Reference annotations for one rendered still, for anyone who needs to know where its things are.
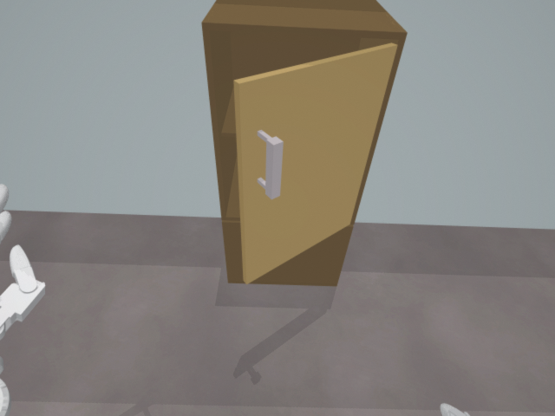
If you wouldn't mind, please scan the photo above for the handle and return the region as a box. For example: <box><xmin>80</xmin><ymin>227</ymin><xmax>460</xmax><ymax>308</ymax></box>
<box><xmin>258</xmin><ymin>130</ymin><xmax>284</xmax><ymax>199</ymax></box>

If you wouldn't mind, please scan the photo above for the robot left hand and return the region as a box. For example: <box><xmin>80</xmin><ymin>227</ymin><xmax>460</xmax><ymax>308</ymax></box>
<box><xmin>0</xmin><ymin>184</ymin><xmax>45</xmax><ymax>340</ymax></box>

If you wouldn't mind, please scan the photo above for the cupboard door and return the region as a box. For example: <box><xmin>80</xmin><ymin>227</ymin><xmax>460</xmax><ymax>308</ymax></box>
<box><xmin>233</xmin><ymin>43</ymin><xmax>398</xmax><ymax>284</ymax></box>

